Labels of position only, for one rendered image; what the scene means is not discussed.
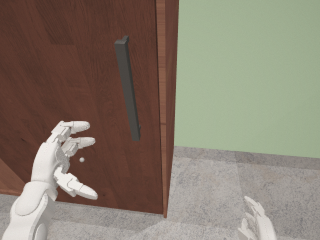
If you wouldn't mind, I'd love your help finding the right robot hand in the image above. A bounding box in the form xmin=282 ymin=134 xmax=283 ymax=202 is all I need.
xmin=238 ymin=196 xmax=277 ymax=240

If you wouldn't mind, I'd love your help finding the robot left forearm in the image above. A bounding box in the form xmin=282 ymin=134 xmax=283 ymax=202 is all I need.
xmin=1 ymin=180 xmax=58 ymax=240

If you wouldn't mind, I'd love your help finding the handle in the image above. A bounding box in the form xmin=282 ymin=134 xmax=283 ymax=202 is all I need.
xmin=114 ymin=35 xmax=141 ymax=141

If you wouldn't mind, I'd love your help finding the left robot hand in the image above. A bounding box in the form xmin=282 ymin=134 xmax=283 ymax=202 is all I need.
xmin=31 ymin=121 xmax=98 ymax=200

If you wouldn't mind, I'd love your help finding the wardrobe door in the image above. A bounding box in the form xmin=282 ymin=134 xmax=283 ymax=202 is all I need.
xmin=0 ymin=0 xmax=164 ymax=215
xmin=0 ymin=159 xmax=26 ymax=192

